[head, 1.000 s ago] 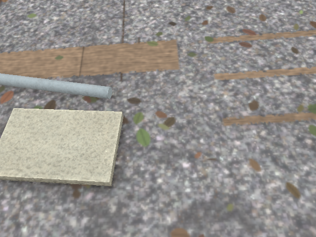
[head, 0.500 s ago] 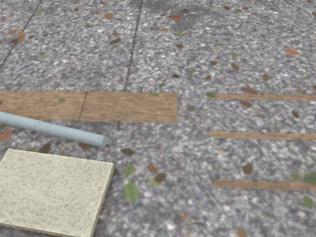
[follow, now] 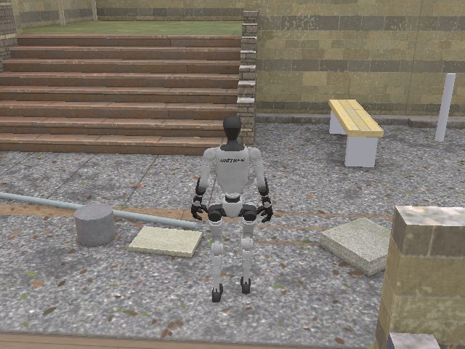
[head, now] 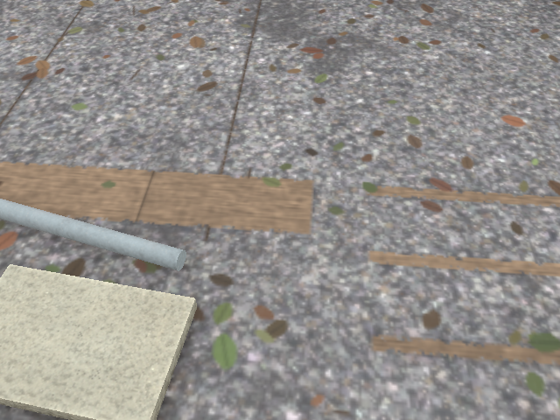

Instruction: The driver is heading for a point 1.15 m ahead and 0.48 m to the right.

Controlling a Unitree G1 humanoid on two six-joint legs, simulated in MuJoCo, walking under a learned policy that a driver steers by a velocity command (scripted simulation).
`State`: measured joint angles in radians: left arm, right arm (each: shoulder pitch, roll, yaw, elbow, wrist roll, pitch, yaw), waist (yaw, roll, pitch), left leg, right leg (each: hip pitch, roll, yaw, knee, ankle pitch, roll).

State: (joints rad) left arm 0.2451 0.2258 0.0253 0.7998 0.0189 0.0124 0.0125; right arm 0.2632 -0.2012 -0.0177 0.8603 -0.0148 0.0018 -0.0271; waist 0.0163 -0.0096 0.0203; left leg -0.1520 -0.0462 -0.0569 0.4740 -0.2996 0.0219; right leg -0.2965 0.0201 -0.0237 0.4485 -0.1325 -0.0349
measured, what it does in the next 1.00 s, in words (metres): stands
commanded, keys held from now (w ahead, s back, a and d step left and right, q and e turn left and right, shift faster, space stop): shift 1.00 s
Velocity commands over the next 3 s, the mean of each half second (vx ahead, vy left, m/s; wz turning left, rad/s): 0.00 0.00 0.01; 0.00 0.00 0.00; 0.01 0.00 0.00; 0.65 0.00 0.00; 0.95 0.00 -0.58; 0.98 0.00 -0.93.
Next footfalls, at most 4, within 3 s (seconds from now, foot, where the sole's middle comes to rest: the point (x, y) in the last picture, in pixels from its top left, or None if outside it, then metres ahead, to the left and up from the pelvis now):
1.78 right None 0.21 -0.14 -0.77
2.24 left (279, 361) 0.67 0.04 -0.78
2.72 right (384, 256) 1.01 -0.26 -0.77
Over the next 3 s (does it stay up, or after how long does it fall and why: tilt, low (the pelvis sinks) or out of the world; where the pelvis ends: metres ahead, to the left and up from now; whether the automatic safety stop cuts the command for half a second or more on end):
stays up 1.08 -0.29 0.00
